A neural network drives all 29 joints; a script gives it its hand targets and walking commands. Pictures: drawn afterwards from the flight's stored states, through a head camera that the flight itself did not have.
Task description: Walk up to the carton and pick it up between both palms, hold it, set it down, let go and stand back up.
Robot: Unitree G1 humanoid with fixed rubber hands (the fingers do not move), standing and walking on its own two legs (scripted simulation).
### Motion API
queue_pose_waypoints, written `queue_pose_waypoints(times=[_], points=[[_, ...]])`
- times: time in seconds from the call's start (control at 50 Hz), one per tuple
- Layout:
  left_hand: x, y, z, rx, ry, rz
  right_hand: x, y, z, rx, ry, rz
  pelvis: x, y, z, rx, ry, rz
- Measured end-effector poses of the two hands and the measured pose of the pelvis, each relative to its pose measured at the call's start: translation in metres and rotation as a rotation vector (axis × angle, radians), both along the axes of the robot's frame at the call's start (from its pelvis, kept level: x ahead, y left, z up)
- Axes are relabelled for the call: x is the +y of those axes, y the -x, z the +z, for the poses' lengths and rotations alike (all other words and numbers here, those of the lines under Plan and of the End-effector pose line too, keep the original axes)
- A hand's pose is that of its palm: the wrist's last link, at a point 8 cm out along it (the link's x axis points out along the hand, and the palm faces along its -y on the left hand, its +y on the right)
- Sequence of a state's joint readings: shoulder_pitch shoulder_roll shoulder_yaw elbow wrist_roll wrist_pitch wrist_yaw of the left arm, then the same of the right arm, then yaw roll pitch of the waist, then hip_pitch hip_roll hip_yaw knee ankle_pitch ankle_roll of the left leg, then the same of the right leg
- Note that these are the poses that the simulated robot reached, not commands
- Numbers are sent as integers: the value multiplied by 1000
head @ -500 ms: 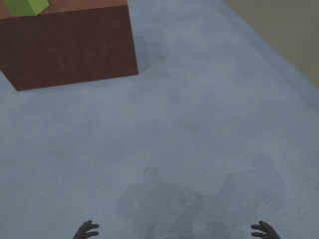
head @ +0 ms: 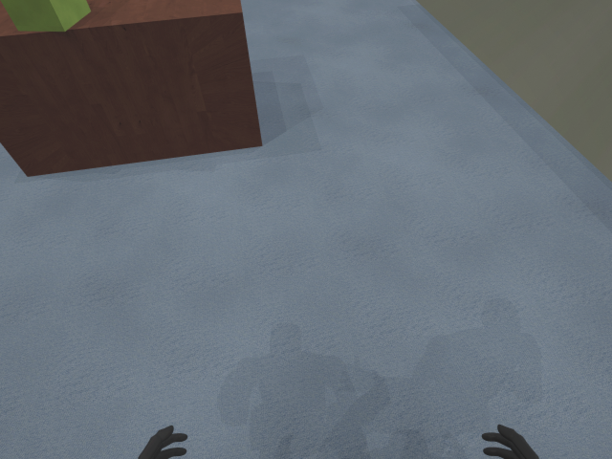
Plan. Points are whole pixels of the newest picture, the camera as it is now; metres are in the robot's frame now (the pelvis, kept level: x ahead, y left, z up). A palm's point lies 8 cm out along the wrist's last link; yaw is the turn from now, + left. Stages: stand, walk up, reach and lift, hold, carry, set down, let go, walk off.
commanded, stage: stand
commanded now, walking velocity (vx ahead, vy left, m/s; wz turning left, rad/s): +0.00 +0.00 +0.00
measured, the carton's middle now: out of the picture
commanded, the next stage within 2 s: none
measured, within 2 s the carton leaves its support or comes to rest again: neither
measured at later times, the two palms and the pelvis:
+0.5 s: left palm out of the picture +0.10 +0.26 -0.09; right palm out of the picture +0.10 -0.25 -0.10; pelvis +0.00 +0.00 +0.00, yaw +0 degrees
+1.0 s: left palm out of the picture +0.10 +0.26 -0.10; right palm out of the picture +0.09 -0.25 -0.10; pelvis +0.00 +0.00 +0.00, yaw +0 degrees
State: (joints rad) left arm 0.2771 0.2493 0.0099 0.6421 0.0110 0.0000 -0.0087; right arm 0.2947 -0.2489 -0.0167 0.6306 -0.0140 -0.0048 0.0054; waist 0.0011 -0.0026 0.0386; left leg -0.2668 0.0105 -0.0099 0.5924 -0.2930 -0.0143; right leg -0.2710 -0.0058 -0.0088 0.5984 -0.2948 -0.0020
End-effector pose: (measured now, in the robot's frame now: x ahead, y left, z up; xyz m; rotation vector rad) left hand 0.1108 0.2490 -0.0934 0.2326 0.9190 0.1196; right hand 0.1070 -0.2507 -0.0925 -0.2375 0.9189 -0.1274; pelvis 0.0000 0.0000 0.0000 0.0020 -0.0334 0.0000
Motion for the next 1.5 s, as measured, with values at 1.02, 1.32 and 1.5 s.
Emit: queue_pose_waypoints(times=[1.02, 1.32, 1.5], points=[[7, 15, -4, 67, -11, 20, 3, 14, -7, 65, -7, -15, 4, -5, 4, 5, 2, 2], [8, 21, -5, 89, -13, 25, 1, 16, -7, 76, 1, -17, 4, -4, 4, 5, 2, -1], [10, 25, -6, 105, -16, 27, 1, 23, -10, 100, 0, -21, 5, -4, 5, 8, 2, -2]])
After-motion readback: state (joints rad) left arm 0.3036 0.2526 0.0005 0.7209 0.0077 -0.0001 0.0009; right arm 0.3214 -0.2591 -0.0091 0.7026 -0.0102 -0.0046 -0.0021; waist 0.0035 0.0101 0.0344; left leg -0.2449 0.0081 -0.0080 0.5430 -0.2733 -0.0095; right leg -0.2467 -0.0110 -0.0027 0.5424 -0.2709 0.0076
